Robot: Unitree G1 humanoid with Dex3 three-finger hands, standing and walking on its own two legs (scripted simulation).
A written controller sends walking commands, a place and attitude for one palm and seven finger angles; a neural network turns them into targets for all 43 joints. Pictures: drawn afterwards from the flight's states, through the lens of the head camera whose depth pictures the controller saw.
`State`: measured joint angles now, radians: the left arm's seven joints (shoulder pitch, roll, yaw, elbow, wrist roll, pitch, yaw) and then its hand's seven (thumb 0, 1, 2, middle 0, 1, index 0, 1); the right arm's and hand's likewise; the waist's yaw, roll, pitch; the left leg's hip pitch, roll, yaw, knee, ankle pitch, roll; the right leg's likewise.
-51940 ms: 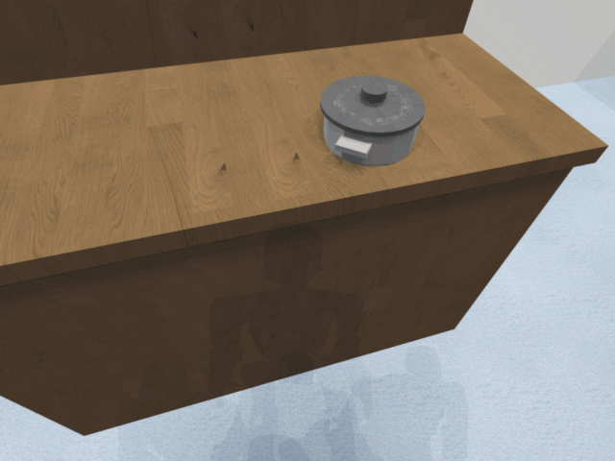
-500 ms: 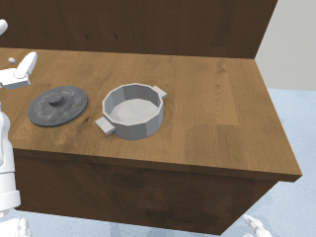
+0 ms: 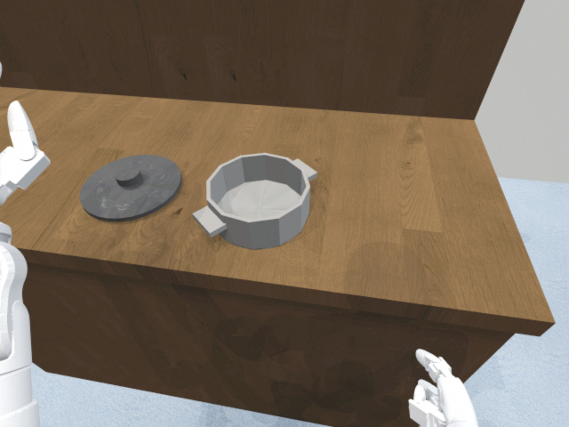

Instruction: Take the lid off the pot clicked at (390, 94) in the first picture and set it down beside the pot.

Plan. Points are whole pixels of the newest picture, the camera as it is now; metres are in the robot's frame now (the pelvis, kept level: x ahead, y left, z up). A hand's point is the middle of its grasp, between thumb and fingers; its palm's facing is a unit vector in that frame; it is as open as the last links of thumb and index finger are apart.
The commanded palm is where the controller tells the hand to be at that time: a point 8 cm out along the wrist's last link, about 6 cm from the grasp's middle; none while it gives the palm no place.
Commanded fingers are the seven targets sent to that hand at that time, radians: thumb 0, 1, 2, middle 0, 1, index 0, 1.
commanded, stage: draw the hand back to the body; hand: left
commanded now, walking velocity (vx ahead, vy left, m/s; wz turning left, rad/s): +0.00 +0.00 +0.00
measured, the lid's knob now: (128, 176) +0.48 +0.34 +0.09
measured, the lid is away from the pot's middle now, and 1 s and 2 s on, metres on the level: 0.25 0.25 0.25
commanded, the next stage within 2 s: step back with the hand held close in 0.80 s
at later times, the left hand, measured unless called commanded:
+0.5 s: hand (0, 217) +0.20 +0.25 +0.29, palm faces +0.51 -0.82 -0.25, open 7.4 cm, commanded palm +0.14 +0.29 +0.28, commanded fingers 0.00 0.90 0.90 -0.20 -0.30 -0.20 -0.30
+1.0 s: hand out of the picture +0.17 +0.25 +0.29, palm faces +0.55 -0.78 -0.31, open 7.4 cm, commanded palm +0.11 +0.29 +0.28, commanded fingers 0.00 0.90 0.90 -0.20 -0.30 -0.20 -0.30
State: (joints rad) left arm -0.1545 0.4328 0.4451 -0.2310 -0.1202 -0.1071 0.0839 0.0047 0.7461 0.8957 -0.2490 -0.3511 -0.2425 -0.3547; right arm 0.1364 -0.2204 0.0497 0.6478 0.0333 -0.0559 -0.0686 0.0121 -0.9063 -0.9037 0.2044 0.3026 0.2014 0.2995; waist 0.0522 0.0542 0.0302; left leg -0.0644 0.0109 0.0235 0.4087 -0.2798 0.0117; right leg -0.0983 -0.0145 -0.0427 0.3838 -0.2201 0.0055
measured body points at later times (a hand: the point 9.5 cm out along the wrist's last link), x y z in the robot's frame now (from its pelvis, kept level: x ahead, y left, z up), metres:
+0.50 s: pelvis -0.01 +0.01 +0.00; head -0.04 +0.00 +0.45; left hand +0.16 +0.29 +0.30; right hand +0.18 -0.21 -0.08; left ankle -0.03 +0.11 -0.74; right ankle +0.00 -0.13 -0.74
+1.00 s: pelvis -0.01 +0.01 +0.00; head -0.03 +0.01 +0.45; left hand +0.14 +0.29 +0.30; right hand +0.19 -0.20 -0.07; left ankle -0.03 +0.11 -0.74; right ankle +0.00 -0.13 -0.74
